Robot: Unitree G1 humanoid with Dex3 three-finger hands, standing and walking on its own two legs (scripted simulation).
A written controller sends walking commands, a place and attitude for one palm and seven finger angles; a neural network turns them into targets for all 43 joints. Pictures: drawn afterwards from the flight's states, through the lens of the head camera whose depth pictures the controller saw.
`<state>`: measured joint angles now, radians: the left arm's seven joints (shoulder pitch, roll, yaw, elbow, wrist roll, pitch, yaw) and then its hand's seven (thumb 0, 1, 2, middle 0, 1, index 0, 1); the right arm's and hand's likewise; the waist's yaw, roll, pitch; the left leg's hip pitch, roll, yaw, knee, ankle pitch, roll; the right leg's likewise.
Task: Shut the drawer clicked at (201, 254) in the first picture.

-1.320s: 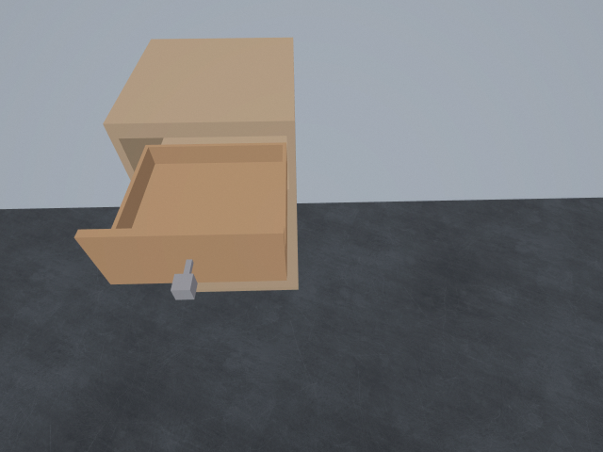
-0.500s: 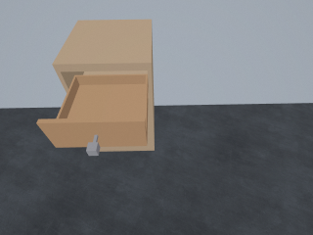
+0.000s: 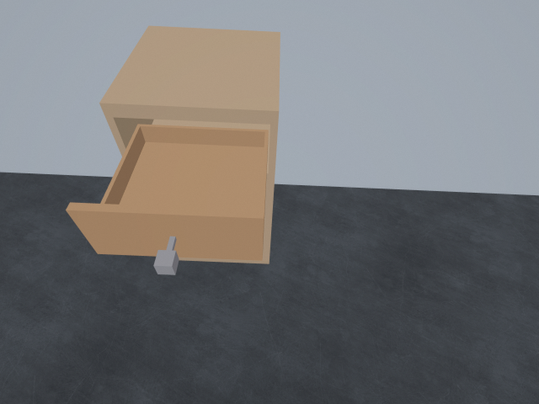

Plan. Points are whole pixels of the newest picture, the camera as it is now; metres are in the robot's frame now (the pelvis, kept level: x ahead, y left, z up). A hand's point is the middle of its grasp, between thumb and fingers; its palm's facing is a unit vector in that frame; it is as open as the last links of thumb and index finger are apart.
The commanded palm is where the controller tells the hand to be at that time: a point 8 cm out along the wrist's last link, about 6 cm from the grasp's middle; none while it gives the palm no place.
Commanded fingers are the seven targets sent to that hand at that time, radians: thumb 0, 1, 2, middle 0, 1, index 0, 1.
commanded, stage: take the last steps up to it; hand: left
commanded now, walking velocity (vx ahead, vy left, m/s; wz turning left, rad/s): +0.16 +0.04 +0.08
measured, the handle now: (169, 254) +0.41 +0.23 -0.13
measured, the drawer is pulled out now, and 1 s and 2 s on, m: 0.30 0.30 0.30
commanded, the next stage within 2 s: come to a stop and stand still in 0.10 s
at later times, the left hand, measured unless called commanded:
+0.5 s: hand out of the picture +0.06 +0.17 -0.17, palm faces +0.14 -0.96 -0.23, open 7.4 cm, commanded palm none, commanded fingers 0.00 0.90 0.90 -0.20 -0.30 -0.20 -0.30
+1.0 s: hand (164, 403) +0.15 +0.18 -0.16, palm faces +0.12 -0.95 -0.27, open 7.4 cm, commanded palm none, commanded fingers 0.00 0.90 0.90 -0.20 -0.30 -0.20 -0.30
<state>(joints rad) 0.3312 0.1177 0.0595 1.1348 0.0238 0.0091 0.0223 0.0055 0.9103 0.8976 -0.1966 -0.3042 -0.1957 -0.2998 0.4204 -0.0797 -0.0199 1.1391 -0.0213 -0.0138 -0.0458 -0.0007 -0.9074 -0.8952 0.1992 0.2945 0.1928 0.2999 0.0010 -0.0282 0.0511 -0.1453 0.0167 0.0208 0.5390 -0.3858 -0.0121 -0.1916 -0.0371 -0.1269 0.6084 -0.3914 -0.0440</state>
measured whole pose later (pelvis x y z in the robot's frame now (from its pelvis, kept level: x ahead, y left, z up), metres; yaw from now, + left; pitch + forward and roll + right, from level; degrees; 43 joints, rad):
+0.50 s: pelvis +0.09 +0.00 +0.00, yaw +4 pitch +0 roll +3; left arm 0.27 0.12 0.05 1.09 0.02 0.02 0.05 0.01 0.91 0.90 -0.20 -0.30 -0.20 -0.30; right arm 0.17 -0.17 -0.03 1.04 -0.01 0.01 -0.06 0.02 -0.93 -0.90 0.20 0.29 0.19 0.30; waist 0.02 -0.02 0.14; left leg -0.27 0.02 0.09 0.56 -0.28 -0.02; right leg -0.16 -0.04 -0.06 0.62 -0.43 -0.02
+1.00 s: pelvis +0.11 -0.01 +0.00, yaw +4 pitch +0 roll +3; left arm 0.17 0.16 0.05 1.01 0.02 0.01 0.04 0.01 0.91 0.90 -0.20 -0.30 -0.20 -0.30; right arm 0.18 -0.16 -0.03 1.02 -0.01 0.03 -0.04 0.00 -0.91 -0.89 0.20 0.29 0.20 0.30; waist 0.02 0.00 0.13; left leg -0.21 -0.02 0.03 0.51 -0.29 -0.01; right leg -0.20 -0.02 0.02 0.59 -0.36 -0.02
